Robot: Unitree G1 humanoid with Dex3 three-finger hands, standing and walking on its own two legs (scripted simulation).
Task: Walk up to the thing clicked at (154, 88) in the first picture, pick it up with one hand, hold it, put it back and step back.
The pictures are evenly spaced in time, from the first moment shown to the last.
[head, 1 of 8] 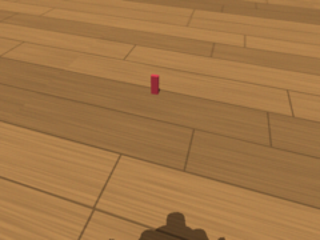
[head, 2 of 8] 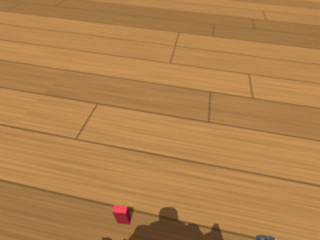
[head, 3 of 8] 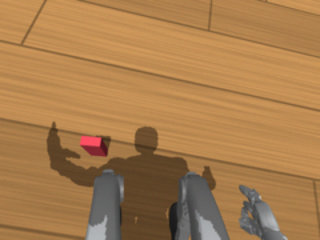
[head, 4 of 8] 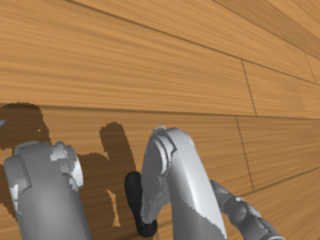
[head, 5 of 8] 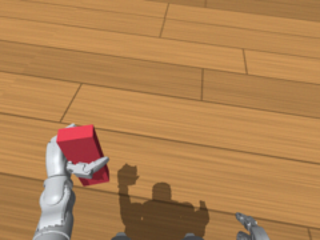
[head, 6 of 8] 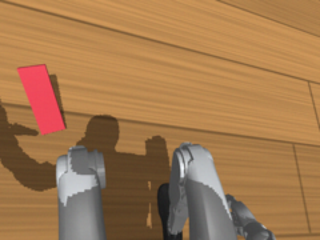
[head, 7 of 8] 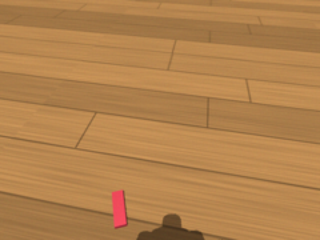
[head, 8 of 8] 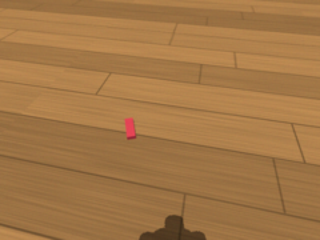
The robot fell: no
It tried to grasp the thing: yes
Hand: left
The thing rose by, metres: 0.66
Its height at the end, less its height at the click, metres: -0.09
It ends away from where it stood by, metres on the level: 0.12
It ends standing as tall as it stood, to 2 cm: no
